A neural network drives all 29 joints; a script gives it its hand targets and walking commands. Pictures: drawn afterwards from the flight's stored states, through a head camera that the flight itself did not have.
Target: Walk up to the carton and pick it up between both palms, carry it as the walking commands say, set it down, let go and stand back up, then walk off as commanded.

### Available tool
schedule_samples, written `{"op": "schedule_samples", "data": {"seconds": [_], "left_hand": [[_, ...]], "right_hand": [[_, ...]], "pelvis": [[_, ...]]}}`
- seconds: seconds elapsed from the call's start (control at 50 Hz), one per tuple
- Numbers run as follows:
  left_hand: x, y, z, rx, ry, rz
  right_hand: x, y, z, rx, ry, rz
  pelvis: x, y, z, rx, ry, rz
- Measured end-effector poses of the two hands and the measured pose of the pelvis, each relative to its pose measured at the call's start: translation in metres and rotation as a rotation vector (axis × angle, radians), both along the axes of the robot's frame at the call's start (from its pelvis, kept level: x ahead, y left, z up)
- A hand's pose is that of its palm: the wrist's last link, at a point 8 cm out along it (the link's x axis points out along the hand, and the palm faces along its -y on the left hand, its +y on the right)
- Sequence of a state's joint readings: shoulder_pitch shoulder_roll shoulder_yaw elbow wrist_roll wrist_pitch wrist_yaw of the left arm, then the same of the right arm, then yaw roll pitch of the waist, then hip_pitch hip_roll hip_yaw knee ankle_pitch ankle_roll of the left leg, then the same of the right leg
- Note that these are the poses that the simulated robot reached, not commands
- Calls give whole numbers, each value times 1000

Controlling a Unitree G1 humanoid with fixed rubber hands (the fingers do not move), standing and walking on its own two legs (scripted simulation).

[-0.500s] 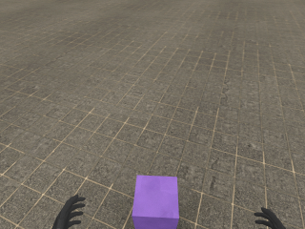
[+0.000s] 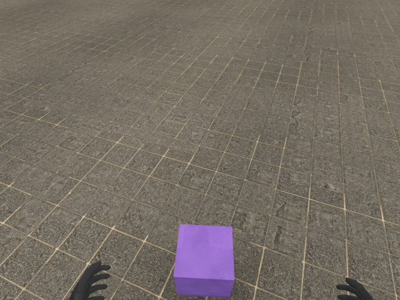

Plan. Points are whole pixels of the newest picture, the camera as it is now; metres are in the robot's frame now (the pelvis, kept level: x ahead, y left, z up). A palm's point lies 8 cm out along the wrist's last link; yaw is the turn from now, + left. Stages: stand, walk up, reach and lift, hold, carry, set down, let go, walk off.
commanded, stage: stand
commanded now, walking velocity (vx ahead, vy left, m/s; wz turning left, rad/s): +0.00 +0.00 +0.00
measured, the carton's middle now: (204, 260) +0.45 +0.00 -0.65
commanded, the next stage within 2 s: walk off in 0.04 s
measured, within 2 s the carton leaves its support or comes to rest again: neither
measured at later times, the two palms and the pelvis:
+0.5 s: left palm out of the picture +0.13 +0.27 -0.08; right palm out of the picture +0.09 -0.28 -0.10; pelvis -0.01 +0.00 +0.00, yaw +0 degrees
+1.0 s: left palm out of the picture +0.13 +0.27 -0.10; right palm out of the picture +0.07 -0.27 -0.09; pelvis -0.01 +0.02 +0.00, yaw -9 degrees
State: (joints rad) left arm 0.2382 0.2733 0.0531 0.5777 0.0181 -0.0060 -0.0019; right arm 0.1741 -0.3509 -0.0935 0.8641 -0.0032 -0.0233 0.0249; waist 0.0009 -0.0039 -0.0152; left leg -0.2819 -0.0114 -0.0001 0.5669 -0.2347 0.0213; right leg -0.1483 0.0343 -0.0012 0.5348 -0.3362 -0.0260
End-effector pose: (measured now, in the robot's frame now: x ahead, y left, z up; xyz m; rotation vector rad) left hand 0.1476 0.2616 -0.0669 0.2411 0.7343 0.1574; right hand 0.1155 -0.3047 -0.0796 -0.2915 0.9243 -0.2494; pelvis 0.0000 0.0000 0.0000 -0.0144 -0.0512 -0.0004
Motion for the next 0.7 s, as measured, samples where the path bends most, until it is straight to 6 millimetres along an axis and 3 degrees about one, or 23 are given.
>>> {"op": "schedule_samples", "data": {"seconds": [0.3, 0.5, 0.7], "left_hand": [[-12, 4, -7, -8, 27, 6], [-22, 5, -17, -11, 105, 14], [-29, -13, -20, 19, 169, -17]], "right_hand": [[-14, 1, -1, -10, 29, -12], [-26, 25, -19, 53, 111, -40], [-34, 2, -25, 48, 109, -76]], "pelvis": [[-7, 4, 0, -5, -9, 0], [-8, 5, 0, -6, -8, 0], [-12, -12, -3, 27, 7, -38]]}}
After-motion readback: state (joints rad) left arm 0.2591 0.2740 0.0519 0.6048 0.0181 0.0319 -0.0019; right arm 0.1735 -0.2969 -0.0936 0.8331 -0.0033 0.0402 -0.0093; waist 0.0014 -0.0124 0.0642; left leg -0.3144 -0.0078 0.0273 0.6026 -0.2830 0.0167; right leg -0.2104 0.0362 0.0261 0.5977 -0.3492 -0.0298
